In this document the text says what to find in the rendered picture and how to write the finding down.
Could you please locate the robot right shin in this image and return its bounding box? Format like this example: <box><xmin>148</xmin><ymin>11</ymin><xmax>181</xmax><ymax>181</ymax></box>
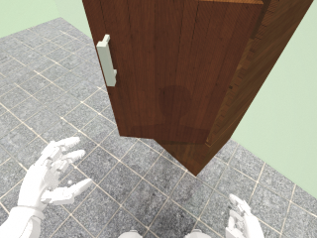
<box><xmin>191</xmin><ymin>229</ymin><xmax>202</xmax><ymax>233</ymax></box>

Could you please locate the cupboard door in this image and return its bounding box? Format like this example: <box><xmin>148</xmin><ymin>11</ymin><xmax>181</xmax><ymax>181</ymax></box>
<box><xmin>82</xmin><ymin>0</ymin><xmax>264</xmax><ymax>144</ymax></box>

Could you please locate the robot left forearm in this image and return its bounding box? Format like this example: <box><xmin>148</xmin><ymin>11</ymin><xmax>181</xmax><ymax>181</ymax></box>
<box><xmin>0</xmin><ymin>205</ymin><xmax>45</xmax><ymax>238</ymax></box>

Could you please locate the handle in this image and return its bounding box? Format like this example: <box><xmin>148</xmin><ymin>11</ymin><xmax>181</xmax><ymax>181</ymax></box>
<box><xmin>96</xmin><ymin>34</ymin><xmax>117</xmax><ymax>86</ymax></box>

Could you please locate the right robot hand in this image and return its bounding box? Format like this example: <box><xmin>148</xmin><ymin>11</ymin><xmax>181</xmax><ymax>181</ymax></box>
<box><xmin>225</xmin><ymin>193</ymin><xmax>264</xmax><ymax>238</ymax></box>

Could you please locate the left robot hand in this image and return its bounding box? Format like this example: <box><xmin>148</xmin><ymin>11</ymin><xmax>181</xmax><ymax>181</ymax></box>
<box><xmin>17</xmin><ymin>137</ymin><xmax>93</xmax><ymax>211</ymax></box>

